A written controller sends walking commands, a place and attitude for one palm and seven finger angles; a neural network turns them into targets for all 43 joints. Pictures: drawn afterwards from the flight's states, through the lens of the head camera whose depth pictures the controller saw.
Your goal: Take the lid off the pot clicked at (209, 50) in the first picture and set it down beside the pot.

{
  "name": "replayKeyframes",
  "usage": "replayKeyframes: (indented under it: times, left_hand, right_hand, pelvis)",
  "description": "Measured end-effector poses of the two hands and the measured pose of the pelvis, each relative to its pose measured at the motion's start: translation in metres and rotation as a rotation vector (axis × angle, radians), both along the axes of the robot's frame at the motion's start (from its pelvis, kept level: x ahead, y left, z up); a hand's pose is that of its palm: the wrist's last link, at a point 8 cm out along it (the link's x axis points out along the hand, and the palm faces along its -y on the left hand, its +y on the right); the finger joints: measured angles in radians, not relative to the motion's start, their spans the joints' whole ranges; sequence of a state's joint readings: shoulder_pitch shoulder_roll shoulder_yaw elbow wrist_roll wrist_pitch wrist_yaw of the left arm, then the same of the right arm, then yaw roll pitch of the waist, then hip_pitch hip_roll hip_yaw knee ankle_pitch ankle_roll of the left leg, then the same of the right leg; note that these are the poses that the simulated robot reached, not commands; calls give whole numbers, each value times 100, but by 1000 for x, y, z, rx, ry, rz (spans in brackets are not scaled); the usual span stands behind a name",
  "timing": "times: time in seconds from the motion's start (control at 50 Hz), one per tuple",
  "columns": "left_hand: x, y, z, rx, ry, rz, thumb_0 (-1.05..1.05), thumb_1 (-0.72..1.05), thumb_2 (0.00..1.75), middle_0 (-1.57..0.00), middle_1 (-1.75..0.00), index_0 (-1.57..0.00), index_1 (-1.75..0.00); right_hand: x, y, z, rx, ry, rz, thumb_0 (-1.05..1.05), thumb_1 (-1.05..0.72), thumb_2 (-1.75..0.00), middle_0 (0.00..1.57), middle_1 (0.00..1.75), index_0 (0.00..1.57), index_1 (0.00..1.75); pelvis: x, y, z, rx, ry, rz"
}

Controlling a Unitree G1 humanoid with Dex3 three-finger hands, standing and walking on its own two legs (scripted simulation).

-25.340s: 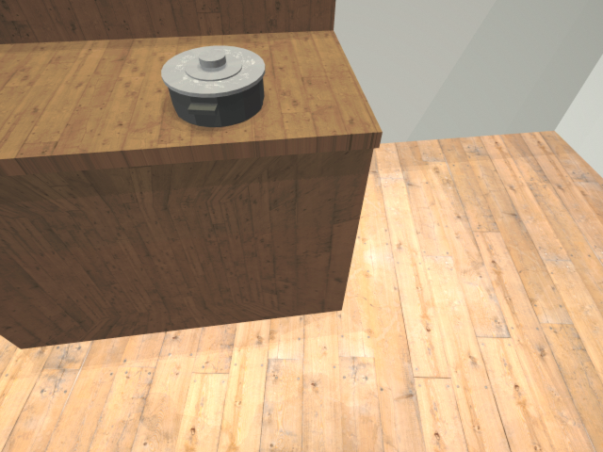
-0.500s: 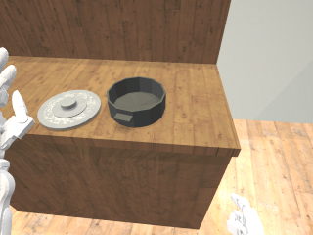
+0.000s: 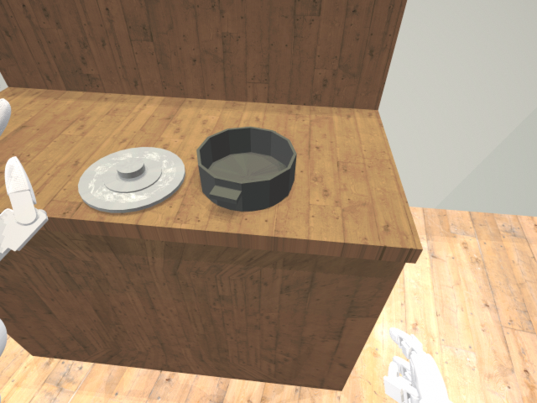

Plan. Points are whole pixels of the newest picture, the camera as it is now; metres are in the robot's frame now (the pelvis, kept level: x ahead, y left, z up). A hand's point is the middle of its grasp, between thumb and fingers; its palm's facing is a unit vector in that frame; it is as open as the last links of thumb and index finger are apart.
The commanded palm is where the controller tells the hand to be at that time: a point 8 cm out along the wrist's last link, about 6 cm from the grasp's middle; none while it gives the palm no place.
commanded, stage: step back with the hand held close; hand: left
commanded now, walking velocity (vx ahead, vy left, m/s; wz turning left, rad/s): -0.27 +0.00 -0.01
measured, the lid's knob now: (130, 167) +0.51 +0.35 +0.08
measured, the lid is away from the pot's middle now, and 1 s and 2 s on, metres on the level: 0.24 0.24 0.24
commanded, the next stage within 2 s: stop stepping back and stand still in 1.04 s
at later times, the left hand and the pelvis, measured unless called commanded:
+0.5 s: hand out of the picture +0.13 +0.24 +0.27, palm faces +0.47 -0.78 -0.41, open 7.4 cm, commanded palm +0.08 +0.30 +0.26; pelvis -0.05 +0.02 -0.01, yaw +0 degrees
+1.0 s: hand out of the picture +0.05 +0.27 +0.28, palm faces +0.42 -0.85 -0.32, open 7.4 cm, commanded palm +0.00 +0.33 +0.26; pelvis -0.15 +0.06 -0.01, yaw -3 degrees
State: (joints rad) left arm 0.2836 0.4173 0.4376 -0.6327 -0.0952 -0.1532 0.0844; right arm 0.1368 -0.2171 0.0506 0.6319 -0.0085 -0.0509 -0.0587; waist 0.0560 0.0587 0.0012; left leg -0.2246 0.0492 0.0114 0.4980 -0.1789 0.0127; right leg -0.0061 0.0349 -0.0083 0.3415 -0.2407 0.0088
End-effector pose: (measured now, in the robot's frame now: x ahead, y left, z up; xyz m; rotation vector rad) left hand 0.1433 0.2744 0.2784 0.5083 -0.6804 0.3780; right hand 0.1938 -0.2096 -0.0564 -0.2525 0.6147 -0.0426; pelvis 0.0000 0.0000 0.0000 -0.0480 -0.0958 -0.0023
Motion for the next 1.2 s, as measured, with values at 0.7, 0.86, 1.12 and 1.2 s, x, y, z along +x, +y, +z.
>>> replayKeyframes:
  times: [0.7, 0.86, 1.12, 1.2]
  left_hand:
    - [-64, 32, -21, 33, -68, -63, 1, 88, 90, -21, -30, -21, -31]
    - [-106, 32, -7, 107, -37, -38, 1, 88, 90, -21, -30, -21, -31]
    - [-138, 54, -13, 81, -44, -166, 1, 88, 90, -21, -30, -21, -31]
    - [-157, 58, -38, 46, 169, -162, 1, 89, 90, -21, -30, -21, -31]
  right_hand:
    - [-132, 7, -23, -43, 47, -197, 1, -90, -90, 20, 30, 20, 30]
    - [-154, 28, -18, 20, 49, -128, 1, -90, -90, 20, 30, 20, 30]
    - [-225, 46, -11, -21, 54, -185, 1, -90, -90, 20, 30, 20, 30]
    - [-264, 51, -18, 20, 90, -177, 1, -90, -90, 20, 30, 20, 30]
  pelvis:
    - [-83, 44, -23, -42, 35, -20]
    - [-118, 42, -15, 11, 100, -33]
    - [-191, 77, -13, 29, 96, -51]
    - [-221, 79, -9, -1, 96, -44]
